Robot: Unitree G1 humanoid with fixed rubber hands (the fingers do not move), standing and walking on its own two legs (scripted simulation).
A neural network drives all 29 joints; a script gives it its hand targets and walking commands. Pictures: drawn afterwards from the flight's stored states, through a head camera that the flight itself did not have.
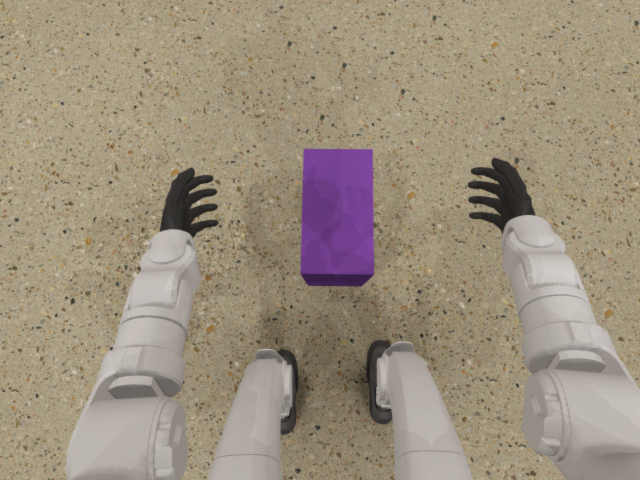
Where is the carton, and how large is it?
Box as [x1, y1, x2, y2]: [300, 149, 373, 286]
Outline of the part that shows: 304,149 300,273 308,285 361,286 373,274 372,149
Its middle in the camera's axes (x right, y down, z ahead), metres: +0.04 -0.04 +0.95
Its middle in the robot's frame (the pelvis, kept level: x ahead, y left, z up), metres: +0.50 -0.02 -0.54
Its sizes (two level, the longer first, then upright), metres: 0.269 0.148 0.297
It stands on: the floor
